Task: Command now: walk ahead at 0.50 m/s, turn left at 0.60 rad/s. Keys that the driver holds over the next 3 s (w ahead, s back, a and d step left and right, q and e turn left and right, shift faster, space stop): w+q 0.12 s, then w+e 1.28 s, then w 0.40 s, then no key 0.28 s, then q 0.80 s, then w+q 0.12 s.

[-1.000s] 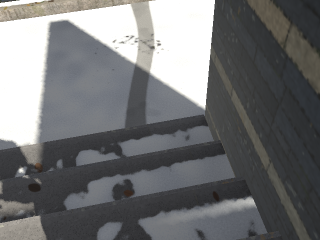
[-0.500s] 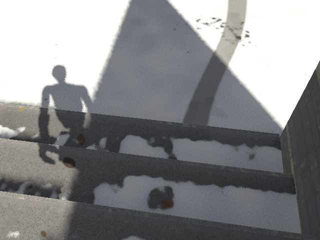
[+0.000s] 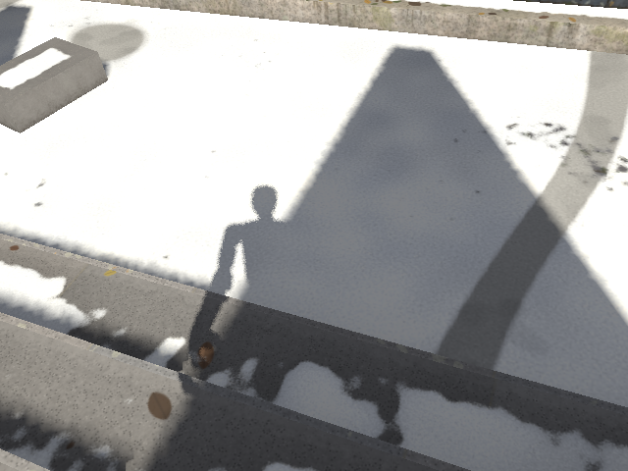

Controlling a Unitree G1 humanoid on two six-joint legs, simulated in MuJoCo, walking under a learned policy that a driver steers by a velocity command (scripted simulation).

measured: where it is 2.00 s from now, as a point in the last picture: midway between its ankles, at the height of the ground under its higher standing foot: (448, 377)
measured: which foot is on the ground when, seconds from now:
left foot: up 0.00-0.42, down 0.44-0.86, up 0.88-1.00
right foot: down 0.00-0.48, up 0.50-0.84, down 0.86-1.00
